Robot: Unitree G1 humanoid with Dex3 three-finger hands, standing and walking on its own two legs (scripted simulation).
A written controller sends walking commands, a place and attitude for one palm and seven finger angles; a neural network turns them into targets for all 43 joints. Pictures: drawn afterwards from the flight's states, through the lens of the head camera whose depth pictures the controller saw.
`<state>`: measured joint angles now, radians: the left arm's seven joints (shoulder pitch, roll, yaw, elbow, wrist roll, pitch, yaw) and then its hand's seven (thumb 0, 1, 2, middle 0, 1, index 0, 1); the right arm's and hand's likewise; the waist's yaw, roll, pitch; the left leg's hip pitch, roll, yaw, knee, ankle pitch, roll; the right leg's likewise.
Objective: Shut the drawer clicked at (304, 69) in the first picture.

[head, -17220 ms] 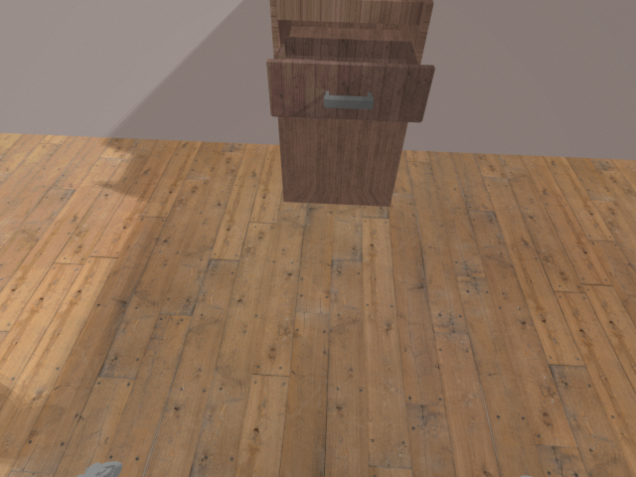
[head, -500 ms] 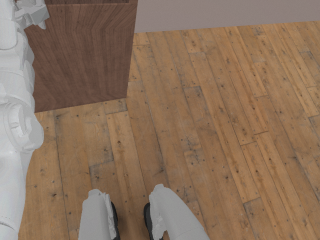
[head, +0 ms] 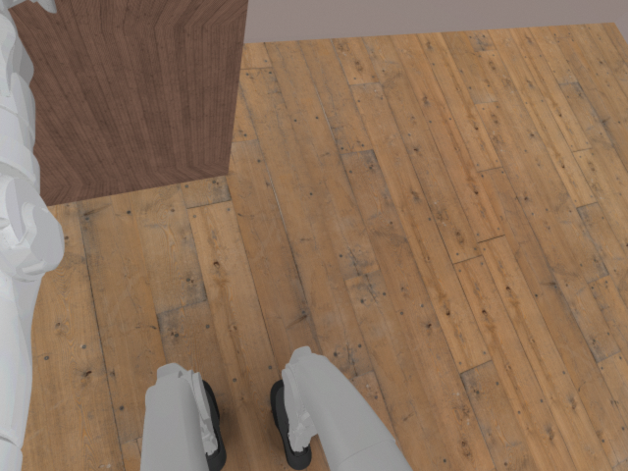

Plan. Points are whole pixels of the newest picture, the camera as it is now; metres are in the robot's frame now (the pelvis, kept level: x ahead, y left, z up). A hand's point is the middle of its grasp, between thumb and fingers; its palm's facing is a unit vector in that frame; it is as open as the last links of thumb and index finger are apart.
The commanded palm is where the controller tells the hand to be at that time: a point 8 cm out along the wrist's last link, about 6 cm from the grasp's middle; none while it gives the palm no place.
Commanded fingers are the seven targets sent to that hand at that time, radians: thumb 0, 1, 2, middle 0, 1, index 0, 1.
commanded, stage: pull the fist back off the drawer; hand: left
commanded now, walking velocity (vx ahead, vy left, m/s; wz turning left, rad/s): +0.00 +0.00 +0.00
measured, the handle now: out of the picture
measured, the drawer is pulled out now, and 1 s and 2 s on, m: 0.00 0.00 0.00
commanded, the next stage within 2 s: draw the hand back to the body in 0.38 s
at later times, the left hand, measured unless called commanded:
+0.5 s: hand out of the picture +0.61 +0.17 +0.09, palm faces +0.18 -0.98 -0.03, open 3.2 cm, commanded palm +0.57 +0.18 +0.10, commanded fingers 0.00 0.90 0.90 -1.40 -1.60 -1.40 -1.60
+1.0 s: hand out of the picture +0.44 +0.19 +0.19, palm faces +0.14 -0.99 -0.04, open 3.3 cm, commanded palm +0.40 +0.23 +0.20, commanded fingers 0.00 0.90 0.90 -1.40 -1.60 -1.40 -1.60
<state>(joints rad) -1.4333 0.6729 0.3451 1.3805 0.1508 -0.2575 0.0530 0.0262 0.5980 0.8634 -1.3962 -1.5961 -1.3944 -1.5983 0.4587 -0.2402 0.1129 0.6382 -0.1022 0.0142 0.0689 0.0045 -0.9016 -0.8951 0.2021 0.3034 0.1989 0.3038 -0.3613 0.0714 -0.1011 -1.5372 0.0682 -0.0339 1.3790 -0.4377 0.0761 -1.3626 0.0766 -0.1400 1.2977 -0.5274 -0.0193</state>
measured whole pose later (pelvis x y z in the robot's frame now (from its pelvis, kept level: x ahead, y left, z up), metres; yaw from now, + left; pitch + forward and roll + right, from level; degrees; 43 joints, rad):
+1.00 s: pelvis +0.08 -0.02 +0.11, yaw +5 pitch +13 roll -2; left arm -0.30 0.26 0.17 0.49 -0.20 -0.27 -0.09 0.02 0.90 0.90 -1.40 -1.60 -1.39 -1.60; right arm 0.28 -0.27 0.01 0.55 0.04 0.06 0.03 0.01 -0.90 -0.90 0.20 0.30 0.20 0.30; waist -0.05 0.05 -0.14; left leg -0.71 0.02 0.02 0.89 -0.42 0.03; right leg -0.57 0.06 -0.05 0.83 -0.49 -0.04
